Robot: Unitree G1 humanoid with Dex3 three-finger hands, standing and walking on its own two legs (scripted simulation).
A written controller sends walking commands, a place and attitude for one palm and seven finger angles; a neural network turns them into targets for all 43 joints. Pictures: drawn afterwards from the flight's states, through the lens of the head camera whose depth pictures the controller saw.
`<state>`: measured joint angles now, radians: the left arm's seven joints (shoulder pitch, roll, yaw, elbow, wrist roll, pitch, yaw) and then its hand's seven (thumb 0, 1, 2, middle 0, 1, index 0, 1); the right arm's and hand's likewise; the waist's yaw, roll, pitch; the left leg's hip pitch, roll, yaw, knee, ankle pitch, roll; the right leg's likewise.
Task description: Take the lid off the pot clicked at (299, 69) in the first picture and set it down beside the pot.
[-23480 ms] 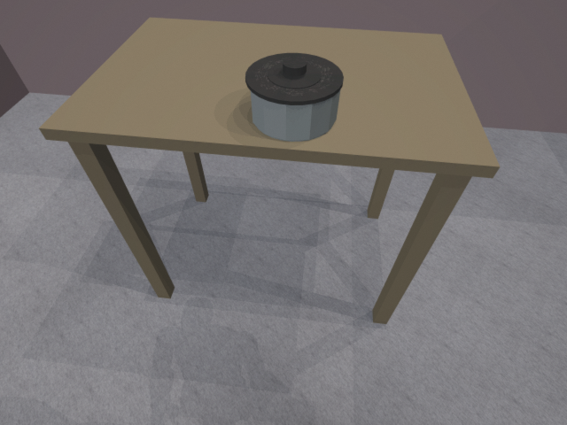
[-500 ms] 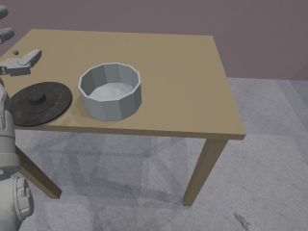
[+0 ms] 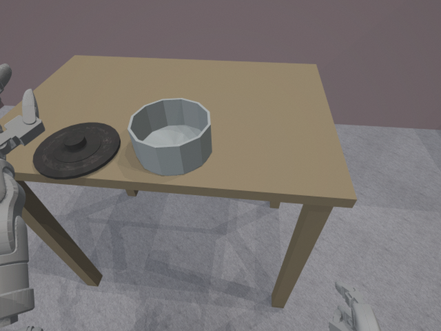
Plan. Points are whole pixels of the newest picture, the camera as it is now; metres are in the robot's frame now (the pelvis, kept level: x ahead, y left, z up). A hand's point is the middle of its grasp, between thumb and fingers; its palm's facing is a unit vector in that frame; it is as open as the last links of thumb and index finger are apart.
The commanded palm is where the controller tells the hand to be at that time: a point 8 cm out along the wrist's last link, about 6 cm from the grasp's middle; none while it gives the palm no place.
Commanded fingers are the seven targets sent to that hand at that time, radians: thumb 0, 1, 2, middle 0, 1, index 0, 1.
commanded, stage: draw the hand back to the body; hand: left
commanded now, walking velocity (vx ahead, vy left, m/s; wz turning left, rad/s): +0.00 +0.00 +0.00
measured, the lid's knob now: (75, 141) +0.48 +0.40 +0.07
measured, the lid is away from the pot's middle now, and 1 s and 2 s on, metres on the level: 0.24 0.24 0.24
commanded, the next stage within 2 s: step back with the hand held close in 0.92 s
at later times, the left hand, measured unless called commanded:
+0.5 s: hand (10, 170) +0.22 +0.27 +0.26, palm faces +0.53 -0.81 -0.26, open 7.5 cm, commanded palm +0.16 +0.30 +0.26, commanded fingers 0.00 0.90 0.90 -0.20 -0.30 -0.20 -0.30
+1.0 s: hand out of the picture +0.16 +0.24 +0.25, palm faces +0.53 -0.78 -0.35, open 7.5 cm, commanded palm +0.11 +0.28 +0.25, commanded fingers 0.00 0.90 0.90 -0.20 -0.30 -0.20 -0.30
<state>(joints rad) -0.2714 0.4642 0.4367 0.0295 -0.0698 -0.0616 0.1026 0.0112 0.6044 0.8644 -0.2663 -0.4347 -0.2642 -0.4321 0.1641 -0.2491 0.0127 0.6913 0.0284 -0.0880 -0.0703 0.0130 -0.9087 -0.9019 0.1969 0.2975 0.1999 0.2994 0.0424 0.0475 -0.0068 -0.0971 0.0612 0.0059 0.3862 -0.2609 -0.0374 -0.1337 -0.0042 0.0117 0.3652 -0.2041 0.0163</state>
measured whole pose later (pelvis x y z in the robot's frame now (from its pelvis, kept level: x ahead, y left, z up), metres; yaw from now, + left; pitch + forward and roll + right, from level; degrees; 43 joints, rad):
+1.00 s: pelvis -0.02 +0.00 +0.00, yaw +0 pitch -5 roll -1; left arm 0.36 0.35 0.42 -0.62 -0.07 -0.14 0.10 0.01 0.88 0.90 -0.21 -0.30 -0.21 -0.30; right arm 0.17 -0.20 0.01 0.70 -0.02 -0.20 -0.06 0.02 -0.91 -0.90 0.20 0.30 0.20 0.30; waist 0.08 0.06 0.02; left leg -0.06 0.06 0.00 0.40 -0.25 -0.04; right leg -0.09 -0.01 0.00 0.37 -0.19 0.02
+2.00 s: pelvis -0.16 +0.02 -0.04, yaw +1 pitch -2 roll +0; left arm 0.40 0.42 0.52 -0.72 -0.06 -0.28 0.19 0.01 0.88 0.90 -0.21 -0.30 -0.21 -0.30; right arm 0.23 -0.21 -0.01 0.59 0.01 -0.14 -0.09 0.01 -0.91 -0.90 0.20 0.30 0.20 0.30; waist -0.04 0.00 0.04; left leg -0.49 0.04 0.05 0.71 -0.27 0.02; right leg -0.50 -0.05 0.05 0.64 -0.16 0.03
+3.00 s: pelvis -0.45 -0.01 -0.01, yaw +2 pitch +0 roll +1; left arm 0.56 0.44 0.43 -0.81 -0.04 -0.21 0.16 0.02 0.88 0.90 -0.21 -0.30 -0.21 -0.30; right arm 0.24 -0.19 -0.01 0.59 0.01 -0.18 -0.08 0.01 -0.91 -0.90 0.20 0.30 0.20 0.30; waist -0.01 -0.07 -0.04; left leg -0.19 0.05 0.13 0.50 -0.31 0.01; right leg -0.56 0.01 -0.03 1.09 -0.41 0.00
